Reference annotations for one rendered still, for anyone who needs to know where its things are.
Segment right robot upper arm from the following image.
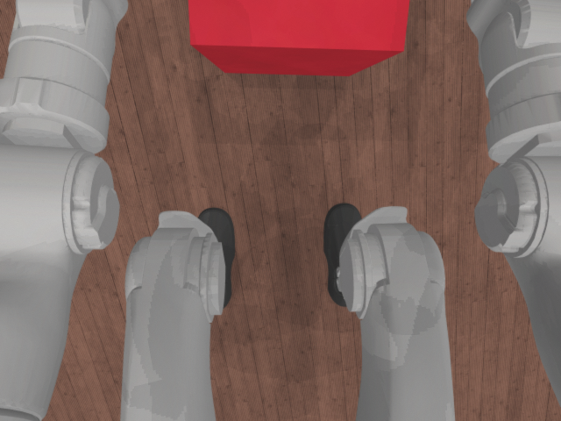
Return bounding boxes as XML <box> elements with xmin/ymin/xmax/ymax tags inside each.
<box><xmin>474</xmin><ymin>156</ymin><xmax>561</xmax><ymax>407</ymax></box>

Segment right robot forearm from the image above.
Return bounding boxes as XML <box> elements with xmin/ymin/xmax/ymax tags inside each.
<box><xmin>466</xmin><ymin>0</ymin><xmax>561</xmax><ymax>164</ymax></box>

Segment carton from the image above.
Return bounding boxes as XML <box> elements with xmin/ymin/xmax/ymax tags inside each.
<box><xmin>188</xmin><ymin>0</ymin><xmax>409</xmax><ymax>76</ymax></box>

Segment right robot shin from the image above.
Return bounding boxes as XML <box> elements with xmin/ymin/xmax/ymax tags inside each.
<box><xmin>337</xmin><ymin>206</ymin><xmax>445</xmax><ymax>300</ymax></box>

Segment left robot thigh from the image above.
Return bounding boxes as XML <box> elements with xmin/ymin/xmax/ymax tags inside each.
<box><xmin>120</xmin><ymin>228</ymin><xmax>225</xmax><ymax>421</ymax></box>

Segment left robot upper arm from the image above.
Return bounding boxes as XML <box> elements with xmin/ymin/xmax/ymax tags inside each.
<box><xmin>0</xmin><ymin>144</ymin><xmax>120</xmax><ymax>421</ymax></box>

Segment left robot forearm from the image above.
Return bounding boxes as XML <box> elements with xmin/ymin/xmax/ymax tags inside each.
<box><xmin>0</xmin><ymin>0</ymin><xmax>128</xmax><ymax>154</ymax></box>

